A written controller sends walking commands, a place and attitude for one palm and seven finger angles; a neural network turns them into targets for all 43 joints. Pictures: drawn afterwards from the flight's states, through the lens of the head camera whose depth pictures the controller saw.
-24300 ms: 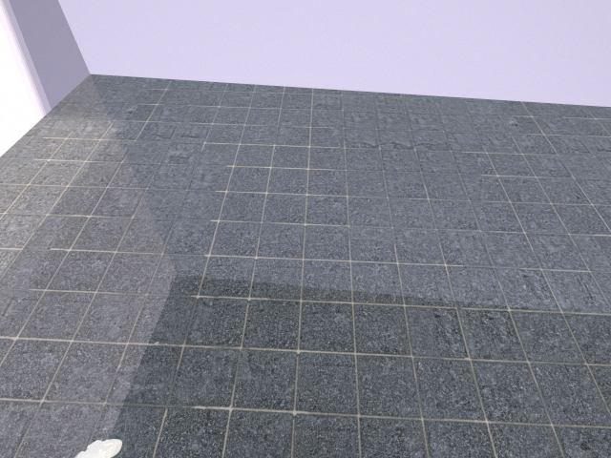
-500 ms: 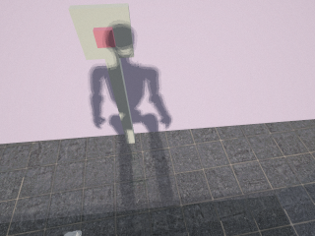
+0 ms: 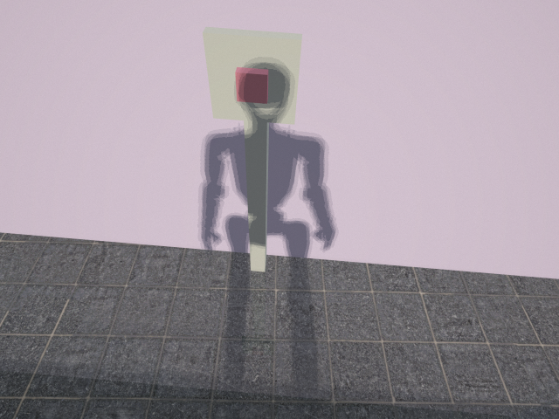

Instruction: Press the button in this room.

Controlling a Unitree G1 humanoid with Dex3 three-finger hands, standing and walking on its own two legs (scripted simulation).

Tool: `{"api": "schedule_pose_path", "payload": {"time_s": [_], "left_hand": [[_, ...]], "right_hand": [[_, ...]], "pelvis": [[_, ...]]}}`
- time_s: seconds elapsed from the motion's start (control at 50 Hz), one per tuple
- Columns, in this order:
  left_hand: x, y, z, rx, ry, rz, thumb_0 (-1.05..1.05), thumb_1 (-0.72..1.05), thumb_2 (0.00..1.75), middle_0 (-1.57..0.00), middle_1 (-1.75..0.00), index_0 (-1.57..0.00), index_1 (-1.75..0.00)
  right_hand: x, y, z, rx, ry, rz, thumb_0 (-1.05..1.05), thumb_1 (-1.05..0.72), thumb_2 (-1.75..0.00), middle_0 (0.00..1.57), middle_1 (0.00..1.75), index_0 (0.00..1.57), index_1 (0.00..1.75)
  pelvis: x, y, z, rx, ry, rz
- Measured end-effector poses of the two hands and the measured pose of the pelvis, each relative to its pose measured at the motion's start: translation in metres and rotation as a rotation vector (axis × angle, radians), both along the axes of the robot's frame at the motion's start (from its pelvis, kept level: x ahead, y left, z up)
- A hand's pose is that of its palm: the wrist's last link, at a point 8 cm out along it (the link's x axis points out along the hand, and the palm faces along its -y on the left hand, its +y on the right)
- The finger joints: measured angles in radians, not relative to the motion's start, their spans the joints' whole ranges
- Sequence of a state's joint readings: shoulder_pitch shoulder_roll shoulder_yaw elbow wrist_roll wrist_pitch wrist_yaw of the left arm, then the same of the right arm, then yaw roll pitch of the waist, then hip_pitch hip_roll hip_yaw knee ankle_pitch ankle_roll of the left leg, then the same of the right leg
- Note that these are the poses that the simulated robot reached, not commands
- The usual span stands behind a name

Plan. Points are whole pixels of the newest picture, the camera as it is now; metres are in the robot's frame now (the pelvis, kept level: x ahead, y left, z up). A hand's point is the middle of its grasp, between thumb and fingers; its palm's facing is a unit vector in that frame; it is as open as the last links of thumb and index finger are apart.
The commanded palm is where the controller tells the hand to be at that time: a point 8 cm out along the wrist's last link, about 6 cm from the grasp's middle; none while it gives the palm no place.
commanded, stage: take the last steps up to it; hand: left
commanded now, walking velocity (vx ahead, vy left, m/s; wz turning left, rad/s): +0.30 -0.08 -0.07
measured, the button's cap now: (252, 85) +0.74 +0.14 +0.09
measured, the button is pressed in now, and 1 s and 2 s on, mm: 0 0 0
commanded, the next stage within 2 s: come to a stop and stand still in 0.58 s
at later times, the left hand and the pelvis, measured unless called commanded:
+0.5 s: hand (226, 337) +0.29 +0.13 -0.17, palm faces -0.09 -0.97 -0.23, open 7.4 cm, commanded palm none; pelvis +0.16 -0.05 -0.02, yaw -4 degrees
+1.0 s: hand (226, 344) +0.28 +0.13 -0.18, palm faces +0.00 -0.98 -0.18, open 7.4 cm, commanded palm none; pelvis +0.26 -0.05 +0.01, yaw -4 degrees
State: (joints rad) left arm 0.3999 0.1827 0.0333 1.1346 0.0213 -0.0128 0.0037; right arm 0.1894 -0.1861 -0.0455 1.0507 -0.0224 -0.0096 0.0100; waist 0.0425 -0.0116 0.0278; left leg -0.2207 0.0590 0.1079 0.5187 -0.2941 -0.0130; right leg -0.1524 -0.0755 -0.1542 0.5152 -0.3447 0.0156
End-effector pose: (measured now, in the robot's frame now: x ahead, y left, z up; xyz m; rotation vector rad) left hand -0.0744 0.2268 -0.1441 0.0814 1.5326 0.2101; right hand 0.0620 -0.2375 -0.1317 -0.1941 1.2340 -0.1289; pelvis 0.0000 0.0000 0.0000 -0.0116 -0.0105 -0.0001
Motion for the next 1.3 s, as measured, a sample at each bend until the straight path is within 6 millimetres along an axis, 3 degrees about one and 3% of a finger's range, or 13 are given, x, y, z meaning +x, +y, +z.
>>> {"api": "schedule_pose_path", "payload": {"time_s": [0.06,0.14,0.26,0.38,0.46,0.52,0.7,0.8,0.9,0.98,1.08,1.18,1.3], "left_hand": [[0.000,0.007,-0.002,-0.025,0.072,-0.021,0.01,0.91,0.90,-0.20,-0.29,-0.20,-0.30],[0.042,0.014,0.003,-0.037,0.034,-0.055,0.01,0.91,0.90,-0.20,-0.29,-0.19,-0.30],[0.141,0.013,0.005,-0.018,-0.115,-0.109,0.01,0.91,0.90,-0.20,-0.29,-0.19,-0.30],[0.259,-0.012,0.008,0.002,-0.249,-0.205,0.01,0.91,0.90,-0.20,-0.29,-0.19,-0.30],[0.334,-0.039,0.003,0.028,-0.351,-0.264,0.00,0.91,0.90,-0.20,-0.29,-0.19,-0.30],[0.361,-0.055,0.002,0.045,-0.405,-0.257,0.00,0.91,0.90,-0.20,-0.29,-0.19,-0.30],[0.361,-0.067,0.013,0.046,-0.301,-0.186,-0.01,0.95,0.90,-0.21,-0.29,-0.20,-0.30],[0.355,-0.063,0.003,0.014,-0.235,-0.144,-0.01,0.93,0.90,-0.20,-0.29,-0.20,-0.30],[0.351,-0.058,-0.012,-0.014,-0.161,-0.100,0.00,0.92,0.90,-0.20,-0.29,-0.20,-0.30],[0.347,-0.053,-0.006,-0.005,-0.118,-0.100,0.00,0.91,0.90,-0.20,-0.29,-0.20,-0.30],[0.347,-0.045,0.002,0.040,-0.109,-0.119,0.00,0.91,0.90,-0.20,-0.29,-0.20,-0.30],[0.350,-0.050,0.008,0.091,-0.154,-0.147,0.00,0.91,0.90,-0.20,-0.29,-0.19,-0.30],[0.337,-0.082,0.016,0.118,-0.215,-0.181,0.00,0.91,0.90,-0.20,-0.29,-0.19,-0.30]], "right_hand": [[0.006,0.015,0.004,0.002,-0.037,-0.027,0.01,-0.91,-0.90,0.19,0.30,0.20,0.30],[-0.008,0.018,0.010,-0.017,0.011,-0.086,0.00,-0.94,-0.90,0.20,0.30,0.20,0.30],[-0.044,0.024,0.006,0.011,0.180,-0.156,0.00,-0.93,-0.90,0.20,0.30,0.20,0.30],[-0.063,0.024,-0.003,0.072,0.337,-0.241,0.01,-0.92,-0.90,0.20,0.30,0.20,0.30],[-0.053,0.009,-0.019,0.112,0.418,-0.280,0.01,-0.91,-0.90,0.20,0.30,0.20,0.30],[-0.023,-0.012,-0.030,0.116,0.423,-0.272,0.01,-0.91,-0.90,0.20,0.30,0.20,0.30],[0.153,-0.066,-0.013,0.033,0.097,-0.152,0.01,-0.91,-0.90,0.19,0.30,0.19,0.30],[0.230,-0.062,0.000,0.001,-0.018,-0.084,0.01,-0.91,-0.90,0.19,0.30,0.19,0.30],[0.273,-0.041,0.006,-0.005,-0.062,-0.049,0.00,-0.91,-0.90,0.19,0.30,0.19,0.30],[0.285,-0.030,0.009,0.007,-0.069,-0.052,0.00,-0.91,-0.90,0.19,0.30,0.20,0.30],[0.277,-0.041,0.007,0.010,-0.069,-0.080,0.00,-0.92,-0.90,0.20,0.30,0.20,0.30],[0.244,-0.070,-0.004,0.016,-0.034,-0.109,0.00,-0.91,-0.90,0.20,0.30,0.20,0.30],[0.193,-0.105,-0.026,0.055,0.038,-0.149,0.01,-0.91,-0.90,0.20,0.30,0.20,0.30]], "pelvis": [[0.012,0.009,0.001,0.005,-0.011,-0.027],[0.031,0.014,0.009,0.001,-0.012,-0.034],[0.065,0.008,0.010,0.015,-0.006,-0.049],[0.108,-0.016,0.003,0.026,0.001,-0.063],[0.145,-0.043,-0.014,0.029,0.001,-0.064],[0.163,-0.058,-0.020,0.022,-0.009,-0.060],[0.212,-0.069,0.002,-0.004,-0.001,-0.046],[0.239,-0.062,0.003,-0.024,-0.005,-0.049],[0.260,-0.052,0.000,-0.011,-0.022,-0.055],[0.260,-0.050,0.005,-0.008,-0.013,-0.062],[0.247,-0.057,0.006,-0.006,0.000,-0.078],[0.230,-0.075,0.002,0.006,-0.002,-0.083],[0.215,-0.102,-0.005,0.031,-0.025,-0.069]]}}
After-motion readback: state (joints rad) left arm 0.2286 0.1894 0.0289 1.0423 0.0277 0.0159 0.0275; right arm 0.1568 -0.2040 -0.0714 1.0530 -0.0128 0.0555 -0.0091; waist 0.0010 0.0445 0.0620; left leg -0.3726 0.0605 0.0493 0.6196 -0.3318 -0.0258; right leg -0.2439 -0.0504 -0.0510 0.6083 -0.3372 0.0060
